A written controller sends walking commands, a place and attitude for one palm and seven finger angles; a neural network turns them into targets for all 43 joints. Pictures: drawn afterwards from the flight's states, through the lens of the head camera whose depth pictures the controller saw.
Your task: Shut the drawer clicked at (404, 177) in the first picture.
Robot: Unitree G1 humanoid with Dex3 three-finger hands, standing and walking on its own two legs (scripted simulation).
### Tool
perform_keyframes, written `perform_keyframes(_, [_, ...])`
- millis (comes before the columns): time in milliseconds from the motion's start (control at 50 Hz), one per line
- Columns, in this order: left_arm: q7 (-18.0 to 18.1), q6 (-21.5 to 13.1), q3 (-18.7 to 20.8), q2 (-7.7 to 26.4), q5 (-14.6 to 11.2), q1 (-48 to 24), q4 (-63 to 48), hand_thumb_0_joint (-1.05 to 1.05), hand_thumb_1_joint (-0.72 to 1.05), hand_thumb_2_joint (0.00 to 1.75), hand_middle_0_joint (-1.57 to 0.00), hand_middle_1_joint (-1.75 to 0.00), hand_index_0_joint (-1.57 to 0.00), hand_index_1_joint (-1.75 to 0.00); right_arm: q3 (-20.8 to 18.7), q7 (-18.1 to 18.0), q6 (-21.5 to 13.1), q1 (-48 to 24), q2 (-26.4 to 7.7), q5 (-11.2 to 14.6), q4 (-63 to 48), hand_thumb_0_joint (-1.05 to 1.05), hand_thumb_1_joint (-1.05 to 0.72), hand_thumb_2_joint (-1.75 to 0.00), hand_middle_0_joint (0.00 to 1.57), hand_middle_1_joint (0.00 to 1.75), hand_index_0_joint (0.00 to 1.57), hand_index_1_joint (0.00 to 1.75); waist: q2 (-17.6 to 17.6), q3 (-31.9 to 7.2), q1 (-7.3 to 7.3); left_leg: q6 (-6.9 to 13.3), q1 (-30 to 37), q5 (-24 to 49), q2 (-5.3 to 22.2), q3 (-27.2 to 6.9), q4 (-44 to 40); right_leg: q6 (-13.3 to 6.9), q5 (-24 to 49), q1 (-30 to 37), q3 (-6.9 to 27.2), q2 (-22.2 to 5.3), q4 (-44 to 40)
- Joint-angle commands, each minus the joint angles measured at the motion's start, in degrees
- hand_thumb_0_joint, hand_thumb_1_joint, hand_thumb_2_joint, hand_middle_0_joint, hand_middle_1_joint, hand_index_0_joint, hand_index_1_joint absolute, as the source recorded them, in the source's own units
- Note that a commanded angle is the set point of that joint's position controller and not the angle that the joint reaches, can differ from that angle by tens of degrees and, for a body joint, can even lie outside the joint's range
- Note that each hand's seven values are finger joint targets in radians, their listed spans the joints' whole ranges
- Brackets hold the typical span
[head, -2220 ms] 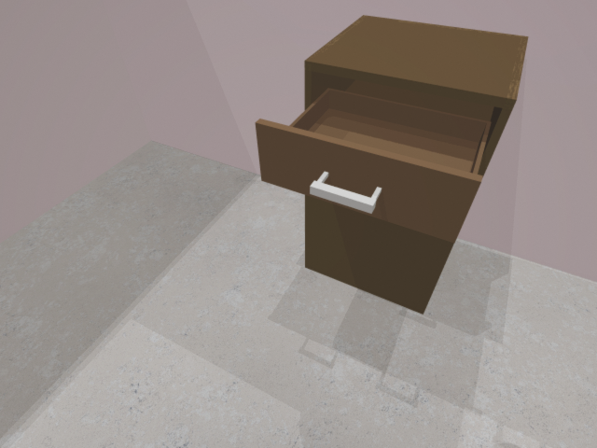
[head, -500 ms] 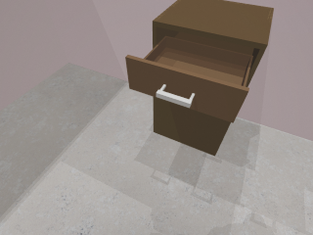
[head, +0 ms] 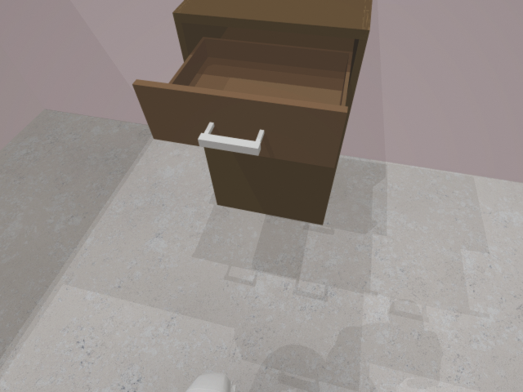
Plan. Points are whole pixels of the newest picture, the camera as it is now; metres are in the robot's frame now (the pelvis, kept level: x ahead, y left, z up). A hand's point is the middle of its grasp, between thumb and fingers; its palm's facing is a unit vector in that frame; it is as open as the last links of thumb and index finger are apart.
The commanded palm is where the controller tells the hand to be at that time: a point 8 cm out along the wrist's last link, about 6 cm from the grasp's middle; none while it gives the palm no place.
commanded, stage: turn to face it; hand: left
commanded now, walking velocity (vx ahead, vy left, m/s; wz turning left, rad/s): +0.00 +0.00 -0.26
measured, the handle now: (232, 137) +0.61 +0.12 +0.00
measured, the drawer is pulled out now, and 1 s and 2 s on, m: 0.29 0.29 0.29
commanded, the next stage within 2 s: take the last steps up to it in 0.14 s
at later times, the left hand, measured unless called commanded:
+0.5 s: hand out of the picture +0.07 +0.27 -0.17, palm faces -0.14 -0.97 -0.19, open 7.4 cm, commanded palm none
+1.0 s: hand (195, 347) +0.21 +0.15 -0.16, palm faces -0.10 -0.97 -0.20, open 7.0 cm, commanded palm none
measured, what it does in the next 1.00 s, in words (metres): walks ahead: left foot, then right foot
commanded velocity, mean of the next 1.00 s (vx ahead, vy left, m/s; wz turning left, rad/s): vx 0.23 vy -0.02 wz -0.07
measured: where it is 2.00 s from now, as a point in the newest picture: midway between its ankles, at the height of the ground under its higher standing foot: outside the picture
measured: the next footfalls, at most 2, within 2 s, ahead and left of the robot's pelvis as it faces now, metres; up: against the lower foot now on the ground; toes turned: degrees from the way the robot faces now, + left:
left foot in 0.22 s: +0.02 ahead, +0.16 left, +0.00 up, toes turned -5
right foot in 0.78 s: +0.09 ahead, -0.12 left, +0.00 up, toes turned -18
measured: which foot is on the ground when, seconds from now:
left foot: up 0.00-0.20, down 0.22-0.78, up 0.80-1.00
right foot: down 0.00-0.22, up 0.24-0.76, down 0.78-1.00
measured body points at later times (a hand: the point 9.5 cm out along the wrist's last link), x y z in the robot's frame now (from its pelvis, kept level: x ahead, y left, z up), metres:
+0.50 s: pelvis -0.01 +0.07 +0.01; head +0.00 +0.11 +0.46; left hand +0.08 +0.32 -0.16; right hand -0.05 -0.16 -0.13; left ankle -0.02 +0.16 -0.74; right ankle -0.05 -0.08 -0.65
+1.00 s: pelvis +0.11 -0.02 +0.00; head +0.12 -0.01 +0.45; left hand +0.21 +0.20 -0.15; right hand +0.03 -0.23 -0.15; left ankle +0.14 +0.09 -0.68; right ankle +0.05 -0.11 -0.74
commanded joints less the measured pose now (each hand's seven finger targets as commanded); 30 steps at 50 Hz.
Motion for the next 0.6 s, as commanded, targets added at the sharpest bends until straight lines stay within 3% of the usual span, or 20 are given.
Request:
perform_keyframes(0, [0.9, -1.3, 3.3, 11.0, 0.7, 3.7, -3.3, 0.0, 0.9, 0.9, -0.2, -0.3, -0.2, -0.3, -0.8, -0.8, -1.1, -0.3, -3.9, 0.3, -4.4, 0.0, -0.9, -0.9, 0.2, 0.3, 0.2, 0.3, -8.0, -7.6, 0.63, 0.1, -3.4, -2.1, 0.4, -1.0, -5.1, -6.4, 6.9, 10.9, 19.2, -15.3, -8.8])
perform_keyframes(60, [0.8, -0.9, 3.6, 11.6, 1.1, 3.3, -3.4, 0.0, 0.9, 0.9, -0.2, -0.3, -0.2, -0.3, -0.6, -0.8, -1.5, -0.4, -3.4, 0.7, -4.8, 0.0, -0.9, -0.9, 0.2, 0.3, 0.2, 0.3, -8.9, -6.6, 0.94, 0.9, 1.4, -4.6, -0.5, -0.3, -14.1, -7.2, 5.8, 7.8, 20.5, -14.9, -9.2])
perform_keyframes(100, [0.7, -0.6, 3.8, 12.3, 1.1, 1.7, -4.0, 0.0, 0.9, 0.9, -0.2, -0.3, -0.2, -0.3, -0.4, -0.9, -1.8, 1.5, -2.9, 1.0, -4.5, 0.0, -0.9, -0.9, 0.2, 0.3, 0.2, 0.3, -10.2, -6.4, 0.3, 1.8, 6.0, -4.5, -1.1, 0.0, -20.3, -7.1, 4.8, 4.7, 21.4, -14.8, -9.5])
perform_keyframes(120, [0.7, -0.5, 3.8, 12.4, 1.0, 0.6, -4.1, 0.0, 0.9, 0.9, -0.2, -0.3, -0.2, -0.3, -0.4, -1.0, -2.1, 3.5, -2.8, 1.1, -4.0, 0.0, -0.9, -0.9, 0.2, 0.3, 0.2, 0.3, -10.3, -7.1, -0.65, 2.2, 9.1, -2.8, -1.6, 0.3, -24.7, -6.3, 4.5, 3.5, 21.4, -13.9, -9.0])
perform_keyframes(160, [0.6, -0.2, 3.8, 12.0, 0.5, -1.2, -4.4, 0.0, 0.9, 0.9, -0.2, -0.3, -0.2, -0.3, -0.4, -1.2, -2.7, 8.6, -2.7, 1.3, -2.4, 0.0, -0.9, -0.9, 0.2, 0.3, 0.2, 0.3, -8.8, -8.3, -2.66, 2.8, 20.1, 5.1, -2.2, 1.4, -36.5, -2.8, -0.5, -2.1, 18.1, -10.6, -6.3])
perform_keyframes(180, [0.4, 0.0, 3.3, 10.2, 0.3, -1.8, -5.2, 0.0, 0.9, 0.9, -0.2, -0.3, -0.2, -0.3, -0.5, -1.5, -3.3, 10.9, -4.3, 1.2, -1.9, 0.0, -0.9, -0.9, 0.2, 0.3, 0.2, 0.3, -3.7, -8.5, -3.74, 4.1, 25.9, 5.2, 1.7, -1.5, -40.9, -0.5, -6.4, -7.2, 14.7, -7.3, -2.6])
perform_keyframes(200, [0.0, 0.1, 2.8, 7.2, -0.1, -1.9, -6.0, 0.0, 0.9, 0.9, -0.2, -0.3, -0.2, -0.3, -1.2, -1.5, -3.5, 10.8, -8.3, 0.4, -2.6, 0.0, -0.9, -0.9, 0.2, 0.3, 0.2, 0.3, 9.5, -6.4, -3.92, 7.8, 27.2, 0.6, 13.2, -15.3, -47.6, 2.1, -14.9, -16.3, 7.3, -0.6, 8.4])
perform_keyframes(220, [0.1, 0.0, 2.7, 7.0, 0.3, -3.1, -6.4, 0.0, 0.9, 0.9, -0.2, -0.3, -0.2, -0.3, -1.2, -1.5, -3.1, 8.1, -10.3, -0.1, -4.4, 0.0, -0.9, -0.9, 0.2, 0.3, 0.2, 0.3, 15.0, -2.1, -3.13, 11.8, 19.1, 2.5, 21.2, -22.5, -50.3, 4.7, -20.9, -18.0, 0.3, 0.8, 19.5])
perform_keyframes(240, [0.0, 0.1, 3.3, 8.3, 0.7, -2.6, -5.5, 0.0, 0.9, 0.9, -0.2, -0.3, -0.2, -0.3, -0.4, -1.2, -3.0, 5.2, -9.2, -0.5, -5.3, 0.0, -0.9, -0.9, 0.2, 0.3, 0.2, 0.3, 9.4, -1.0, -1.85, 13.7, 11.4, -3.0, 21.4, -21.2, -51.7, 5.1, -17.9, -14.3, 1.8, -2.2, 26.9])
perform_keyframes(260, [-0.2, 0.5, 3.7, 8.6, 1.3, -1.5, -4.4, 0.0, 0.9, 0.9, -0.2, -0.3, -0.2, -0.3, 0.1, -1.3, -3.4, 3.9, -7.4, -0.6, -5.1, 0.0, -0.9, -0.9, 0.2, 0.3, 0.2, 0.3, 11.7, 0.0, -0.45, 13.3, 9.0, -6.1, 18.9, -20.0, -53.0, 5.2, -16.3, -14.4, 1.7, -2.4, 31.5])
perform_keyframes(280, [-0.9, 0.5, 3.8, 9.2, 1.6, -1.0, -3.4, 0.0, 0.9, 0.9, -0.2, -0.3, -0.2, -0.3, 0.4, -1.4, -3.6, 4.0, -6.9, -0.5, -5.0, 0.0, -0.9, -0.9, 0.2, 0.3, 0.2, 0.3, 6.8, 1.4, -0.22, 12.2, 9.2, -9.0, 16.2, -16.1, -53.0, 5.1, -13.0, -15.7, 0.4, -2.5, 36.3])
perform_keyframes(320, [-1.9, 0.0, 3.2, 7.4, 1.6, 0.1, -2.6, 0.0, 0.9, 0.9, -0.2, -0.3, -0.2, -0.3, 0.3, -1.3, -4.5, 5.7, -6.5, -0.3, -4.4, 0.0, -0.9, -0.9, 0.2, 0.3, 0.2, 0.3, 5.6, 0.6, -0.13, 10.6, 13.6, -6.8, 11.9, -9.8, -52.5, 5.3, -7.6, -19.1, -1.8, -3.2, 39.9])
perform_keyframes(340, [-2.1, -0.2, 2.9, 6.9, 1.5, -0.3, -2.5, 0.0, 0.9, 0.9, -0.2, -0.3, -0.2, -0.3, 0.4, -1.3, -4.9, 8.0, -6.1, -0.2, -3.4, 0.0, -0.9, -0.9, 0.2, 0.3, 0.2, 0.3, 6.5, 0.2, -0.93, 10.3, 16.1, -5.4, 11.2, -8.3, -52.1, 5.3, -6.4, -20.5, -2.4, -3.7, 40.2])
perform_keyframes(360, [-2.3, -0.5, 2.8, 6.5, 1.4, -1.0, -2.4, 0.0, 0.9, 0.9, -0.2, -0.3, -0.2, -0.3, 0.7, -1.4, -5.3, 10.3, -5.1, 0.0, -2.6, 0.0, -0.9, -0.9, 0.2, 0.3, 0.2, 0.3, 5.2, 0.5, -1.58, 10.6, 18.1, -4.0, 11.4, -8.3, -52.2, 5.3, -5.2, -22.1, -2.6, -4.3, 40.1])
perform_keyframes(460, [-2.5, -1.2, 1.9, 5.8, 1.2, -6.1, -3.3, 0.0, 0.9, 0.9, -0.2, -0.3, -0.2, -0.3, 0.6, -1.4, -6.4, 19.2, -3.7, -0.3, 1.7, 0.0, -0.9, -0.9, 0.2, 0.3, 0.2, 0.3, 5.7, 1.0, -4.56, 13.0, 25.9, 1.4, 14.8, -9.8, -52.6, 5.1, -5.8, -26.0, -3.5, -7.7, 32.8])
perform_keyframes(580, [-2.9, -1.9, 0.6, 3.3, 0.8, -12.3, -3.5, 0.0, 0.9, 0.9, -0.2, -0.3, -0.2, -0.3, 0.7, -1.1, -6.5, 23.8, -3.7, -0.9, 5.4, 0.0, -0.9, -0.9, 0.2, 0.3, 0.2, 0.3, 6.1, 1.1, -6.26, 14.0, 26.5, 9.8, 15.7, -6.5, -51.9, 4.2, -8.8, -19.5, -8.0, -9.3, 18.2])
